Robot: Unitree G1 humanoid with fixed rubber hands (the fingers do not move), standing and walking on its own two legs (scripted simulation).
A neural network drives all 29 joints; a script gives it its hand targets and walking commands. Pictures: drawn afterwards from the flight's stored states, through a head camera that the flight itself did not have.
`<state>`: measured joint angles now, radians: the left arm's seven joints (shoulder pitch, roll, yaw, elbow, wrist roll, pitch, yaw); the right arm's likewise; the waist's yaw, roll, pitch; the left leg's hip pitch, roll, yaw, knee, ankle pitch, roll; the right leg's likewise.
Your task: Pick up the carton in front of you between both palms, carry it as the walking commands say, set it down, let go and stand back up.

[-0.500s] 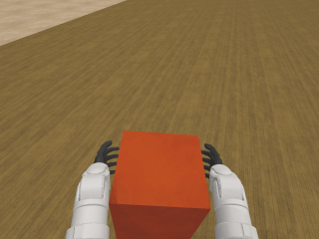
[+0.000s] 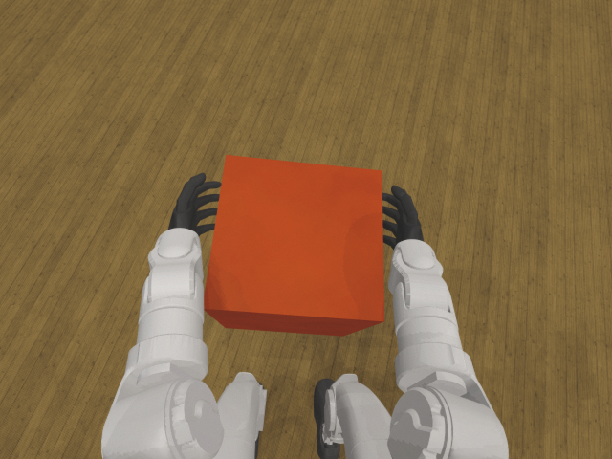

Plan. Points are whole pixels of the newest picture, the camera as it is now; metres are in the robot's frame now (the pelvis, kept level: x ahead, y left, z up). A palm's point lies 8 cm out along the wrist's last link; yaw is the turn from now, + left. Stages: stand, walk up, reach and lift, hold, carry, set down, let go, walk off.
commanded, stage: set down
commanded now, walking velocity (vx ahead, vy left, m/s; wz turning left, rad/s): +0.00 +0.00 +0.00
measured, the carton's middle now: (293, 259) +0.39 +0.02 -0.12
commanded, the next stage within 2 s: none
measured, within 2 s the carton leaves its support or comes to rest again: rests again in 1.98 s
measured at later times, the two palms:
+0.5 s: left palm (203, 239) +0.45 +0.18 -0.20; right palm (367, 251) +0.43 -0.12 -0.20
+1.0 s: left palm (217, 256) +0.47 +0.19 -0.37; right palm (349, 268) +0.45 -0.11 -0.38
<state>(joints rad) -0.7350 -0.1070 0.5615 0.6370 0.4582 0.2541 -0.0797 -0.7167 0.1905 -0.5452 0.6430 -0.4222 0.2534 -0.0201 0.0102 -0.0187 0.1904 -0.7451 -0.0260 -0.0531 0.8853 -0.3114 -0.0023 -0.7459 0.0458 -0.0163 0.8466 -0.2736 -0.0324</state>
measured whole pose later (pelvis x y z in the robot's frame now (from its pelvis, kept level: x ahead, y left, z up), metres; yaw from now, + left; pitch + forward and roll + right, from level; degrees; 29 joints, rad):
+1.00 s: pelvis -0.03 +0.01 -0.27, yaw -1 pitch +44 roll -2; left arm -1.13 0.13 0.35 0.85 0.13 0.21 0.04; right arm -1.03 0.02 -0.43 0.72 -0.13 0.22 -0.14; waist 0.01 -0.02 -0.05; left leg -2.14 -0.07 -0.02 1.92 -0.54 0.01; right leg -2.14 0.07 0.00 1.88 -0.51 0.03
